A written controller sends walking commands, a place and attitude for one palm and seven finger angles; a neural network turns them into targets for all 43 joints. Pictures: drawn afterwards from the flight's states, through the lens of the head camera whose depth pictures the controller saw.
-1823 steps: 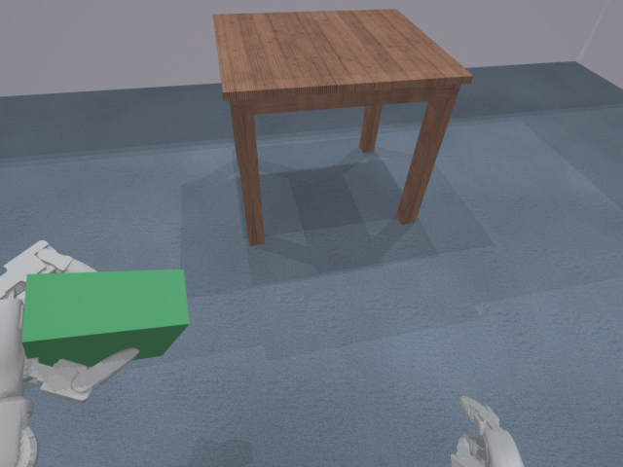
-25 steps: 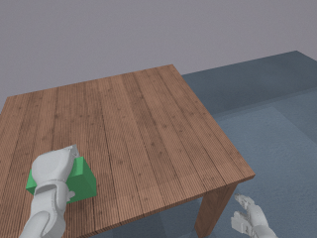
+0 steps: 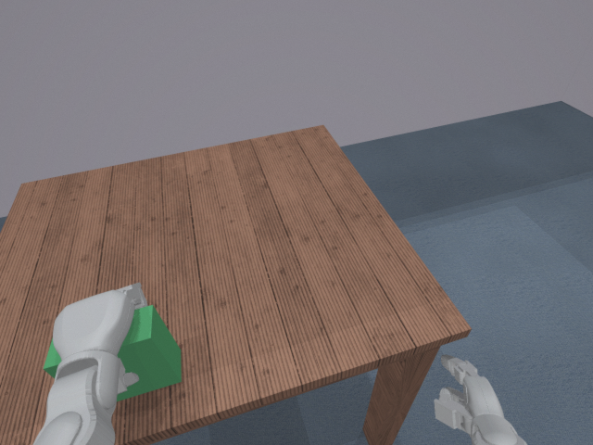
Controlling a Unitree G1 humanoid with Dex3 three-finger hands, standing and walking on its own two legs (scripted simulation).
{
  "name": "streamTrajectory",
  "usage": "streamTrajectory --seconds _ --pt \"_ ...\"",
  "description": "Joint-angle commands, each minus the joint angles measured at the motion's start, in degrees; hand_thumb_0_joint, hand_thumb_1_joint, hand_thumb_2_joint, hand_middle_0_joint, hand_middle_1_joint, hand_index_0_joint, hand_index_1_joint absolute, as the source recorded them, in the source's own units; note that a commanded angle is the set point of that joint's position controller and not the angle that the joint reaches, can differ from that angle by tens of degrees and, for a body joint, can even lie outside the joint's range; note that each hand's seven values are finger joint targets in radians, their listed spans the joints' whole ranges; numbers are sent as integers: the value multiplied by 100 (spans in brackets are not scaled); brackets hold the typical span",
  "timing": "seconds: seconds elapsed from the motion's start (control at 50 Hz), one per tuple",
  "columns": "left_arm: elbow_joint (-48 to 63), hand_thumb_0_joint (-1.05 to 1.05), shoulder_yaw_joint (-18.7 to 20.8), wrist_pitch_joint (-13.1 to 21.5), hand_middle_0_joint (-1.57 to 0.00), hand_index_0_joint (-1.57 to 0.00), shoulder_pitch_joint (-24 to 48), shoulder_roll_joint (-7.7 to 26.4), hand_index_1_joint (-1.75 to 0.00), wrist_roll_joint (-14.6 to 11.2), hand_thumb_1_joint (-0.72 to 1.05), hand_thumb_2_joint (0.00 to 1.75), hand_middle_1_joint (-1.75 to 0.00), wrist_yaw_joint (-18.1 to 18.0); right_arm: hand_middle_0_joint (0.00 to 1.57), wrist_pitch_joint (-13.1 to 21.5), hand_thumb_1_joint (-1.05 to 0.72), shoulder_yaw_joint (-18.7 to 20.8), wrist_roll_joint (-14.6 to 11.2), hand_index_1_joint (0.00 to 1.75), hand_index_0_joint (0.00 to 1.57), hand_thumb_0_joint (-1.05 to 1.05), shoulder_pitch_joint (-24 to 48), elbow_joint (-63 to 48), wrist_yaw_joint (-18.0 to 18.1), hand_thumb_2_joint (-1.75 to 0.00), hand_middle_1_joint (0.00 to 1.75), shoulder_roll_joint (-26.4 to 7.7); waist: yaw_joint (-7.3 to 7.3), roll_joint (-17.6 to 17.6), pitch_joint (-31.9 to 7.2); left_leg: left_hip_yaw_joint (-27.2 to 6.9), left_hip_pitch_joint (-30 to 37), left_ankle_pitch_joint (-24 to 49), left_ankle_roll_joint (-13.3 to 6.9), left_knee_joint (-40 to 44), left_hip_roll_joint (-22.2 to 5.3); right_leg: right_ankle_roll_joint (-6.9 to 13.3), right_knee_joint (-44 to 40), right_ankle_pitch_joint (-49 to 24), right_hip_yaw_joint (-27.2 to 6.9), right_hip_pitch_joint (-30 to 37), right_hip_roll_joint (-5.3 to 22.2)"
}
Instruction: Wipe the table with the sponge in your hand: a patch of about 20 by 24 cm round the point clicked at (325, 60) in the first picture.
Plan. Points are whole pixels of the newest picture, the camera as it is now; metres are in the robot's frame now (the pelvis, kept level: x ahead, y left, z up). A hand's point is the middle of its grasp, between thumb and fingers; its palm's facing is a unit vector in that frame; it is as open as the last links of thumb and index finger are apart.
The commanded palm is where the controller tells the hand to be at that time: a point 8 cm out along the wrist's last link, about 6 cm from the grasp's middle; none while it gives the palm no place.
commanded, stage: lift the sponge slowly off the table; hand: left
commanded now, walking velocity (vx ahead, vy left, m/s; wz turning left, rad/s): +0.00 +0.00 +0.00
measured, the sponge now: (127, 365) +0.21 +0.29 -0.01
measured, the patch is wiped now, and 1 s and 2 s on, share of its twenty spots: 1.00 1.00 1.00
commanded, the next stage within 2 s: bring the sponge back beside the body in 1.76 s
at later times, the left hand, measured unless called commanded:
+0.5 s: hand (107, 334) +0.21 +0.29 +0.07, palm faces +0.03 -0.12 -0.99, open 9.8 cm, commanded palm +0.18 +0.28 +0.13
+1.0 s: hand (110, 319) +0.21 +0.27 +0.10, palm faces +0.06 -0.11 -0.99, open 9.8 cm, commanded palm +0.18 +0.27 +0.17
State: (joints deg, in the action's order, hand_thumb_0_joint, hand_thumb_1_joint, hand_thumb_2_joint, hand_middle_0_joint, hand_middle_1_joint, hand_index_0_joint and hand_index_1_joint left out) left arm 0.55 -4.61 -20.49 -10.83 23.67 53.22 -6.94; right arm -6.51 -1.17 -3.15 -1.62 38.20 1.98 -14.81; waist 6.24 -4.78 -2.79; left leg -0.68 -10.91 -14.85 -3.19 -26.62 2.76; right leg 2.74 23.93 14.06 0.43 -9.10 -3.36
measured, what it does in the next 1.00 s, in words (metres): stands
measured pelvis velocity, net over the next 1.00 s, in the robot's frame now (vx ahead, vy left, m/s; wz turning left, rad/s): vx -0.02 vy -0.01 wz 0.01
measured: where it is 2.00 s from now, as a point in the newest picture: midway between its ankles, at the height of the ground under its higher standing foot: outside the picture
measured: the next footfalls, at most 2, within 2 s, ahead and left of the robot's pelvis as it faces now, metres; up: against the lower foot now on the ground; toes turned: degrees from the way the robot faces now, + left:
none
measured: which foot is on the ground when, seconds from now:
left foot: down 0.00-1.00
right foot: down 0.00-1.00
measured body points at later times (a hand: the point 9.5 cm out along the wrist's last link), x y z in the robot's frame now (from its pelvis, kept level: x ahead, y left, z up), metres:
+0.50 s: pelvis -0.01 -0.01 +0.00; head -0.03 -0.04 +0.45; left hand +0.20 +0.29 +0.12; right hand +0.24 -0.21 -0.07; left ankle -0.01 +0.08 -0.74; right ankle -0.01 -0.09 -0.74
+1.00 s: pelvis -0.02 -0.01 +0.00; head -0.05 -0.05 +0.45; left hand +0.21 +0.27 +0.15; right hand +0.23 -0.21 -0.07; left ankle -0.01 +0.08 -0.74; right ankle -0.01 -0.09 -0.74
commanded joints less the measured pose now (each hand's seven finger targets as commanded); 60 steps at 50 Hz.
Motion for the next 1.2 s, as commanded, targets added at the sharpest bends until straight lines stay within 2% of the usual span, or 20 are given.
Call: streamTrajectory --seconds 0.0,0.06,0.12,0.18,0.22,0.28,0.32,0.38,0.42,0.44,0.54,0.66,0.82,0.88,0.92,0.98,1.02,1.04,1.06,1.18 --pt "1144 0 848 156 -120 -120 731 1225 -160 55 10 130 -160 -130 20 339 -90 182 39 30 20 0 1152 -957 64 -90 30 -578 54 289 -824 -502 291 1595 -37 251 -70 240 -287 -1816 -612 459 202" --pt "1488 0 758 185 -120 -120 1051 1184 -160 125 10 130 -160 -124 20 360 -90 193 52 30 20 0 1206 -974 68 -90 30 -562 20 23 -821 -502 407 1628 -44 259 -82 262 -339 -1683 -630 391 182" --pt "1648 0 953 206 -120 -120 1053 1401 -160 104 10 130 -160 -126 20 386 -90 186 71 30 20 0 1255 -963 81 -90 30 -590 52 25 -803 -564 494 1630 -41 302 -85 288 -392 -1652 -729 439 163" --pt "1648 0 765 237 -120 -120 1217 1209 -160 125 10 130 -160 -119 20 423 -90 195 85 30 20 0 1222 -956 108 -90 30 -559 6 70 -786 -531 533 1627 -58 307 -99 270 -444 -1560 -606 380 166" --pt "1738 0 1112 253 -120 -120 1348 1620 -160 127 10 130 -160 -140 20 430 -90 181 76 30 20 0 1293 -916 134 -90 30 -596 47 3 -881 -566 591 1571 -51 355 -85 293 -478 -1495 -758 495 157" --pt "1656 0 802 227 -120 -120 1357 1276 -160 122 10 130 -160 -105 20 449 -90 182 67 30 20 0 1301 -922 147 -90 30 -556 21 82 -770 -547 582 1504 -48 400 -98 265 -542 -1280 -608 399 163" --pt "1587 0 1004 144 -120 -120 1389 1494 -160 79 10 130 -160 -80 20 455 -90 155 41 30 20 0 1409 -907 159 -90 30 -584 52 101 -712 -574 601 1405 -41 459 -90 287 -598 -1146 -753 419 156" --pt "1454 0 828 32 -120 -120 1337 1325 -160 38 10 130 -160 34 20 413 -90 148 40 30 20 0 1400 -891 159 -90 30 -587 32 186 -684 -531 520 1389 -39 481 -83 256 -608 -1165 -630 472 193" --pt "1613 0 954 -35 -120 -120 1558 1519 -160 44 10 130 -160 90 20 415 -90 114 17 30 20 0 1526 -910 152 -90 30 -608 48 48 -711 -576 585 1372 -26 549 -93 287 -624 -1093 -753 491 174" --pt "1602 0 805 -57 -120 -120 1391 1343 -160 15 10 130 -160 127 20 414 -90 126 26 30 20 0 1470 -947 149 -90 30 -581 50 31 -780 -521 537 1380 -49 524 -94 261 -581 -1099 -620 566 197" --pt "1886 0 739 -62 -120 -120 1463 1334 -160 20 10 130 -160 255 20 429 -90 98 31 30 20 0 1489 -994 121 -90 30 -570 45 -33 -761 -564 613 1441 -50 572 -127 271 -600 -1084 -587 566 177" --pt "1985 0 1036 -81 -120 -120 1503 1636 -160 83 10 130 -160 241 20 410 -90 75 29 30 20 0 1581 -943 109 -90 30 -570 109 46 -673 -582 586 1432 -17 618 -117 282 -636 -1079 -702 606 201" --pt "2090 0 750 -284 -120 -120 2078 1520 -160 44 10 130 -160 377 20 466 -90 32 -27 30 20 0 1756 -989 160 -90 30 -571 51 -119 -546 -633 643 1029 -15 789 -134 304 -764 -557 -771 444 161" --pt "2018 0 488 -273 -120 -120 2249 1314 -160 39 10 130 -160 459 20 492 -90 30 -13 30 20 0 1676 -951 191 -90 30 -559 -9 -47 -663 -599 692 1060 -27 783 -135 267 -763 -603 -611 480 185" --pt "2048 0 719 -304 -120 -120 2375 1610 -160 97 10 130 -160 471 20 517 -90 2 -21 30 20 0 1746 -966 192 -90 30 -583 31 -72 -685 -644 648 973 -18 839 -135 303 -762 -525 -764 531 157" --pt "1979 0 749 -312 -120 -120 2232 1557 -160 111 10 130 -160 474 20 493 -90 18 6 30 20 0 1693 -936 183 -90 30 -558 105 69 -852 -590 650 1207 -15 799 -132 281 -706 -736 -632 694 202" --pt "2107 0 1033 -383 -120 -120 2233 1880 -160 126 10 130 -160 456 20 481 -90 2 -10 30 20 0 1791 -958 149 -90 30 -598 165 -74 -867 -635 603 1213 6 835 -122 326 -687 -742 -810 767 173" --pt "2084 0 873 -417 -120 -120 2145 1636 -160 76 10 130 -160 467 20 480 -90 -5 -8 30 20 0 1781 -995 133 -90 30 -537 171 3 -883 -587 570 1289 -5 801 -125 300 -643 -828 -686 809 216" --pt "1942 0 1074 -458 -120 -120 2150 1866 -160 74 10 130 -160 454 20 464 -90 -1 -14 30 20 0 1770 -928 123 -90 30 -572 175 111 -819 -595 549 1304 10 783 -121 292 -678 -833 -729 744 220" --pt "2062 0 864 -710 -120 -120 2057 1669 -160 -71 10 130 -160 631 20 417 -90 -6 -35 30 20 0 1847 -1014 72 -90 30 -589 152 113 -816 -547 555 1472 -11 683 -110 272 -634 -1153 -732 737 269"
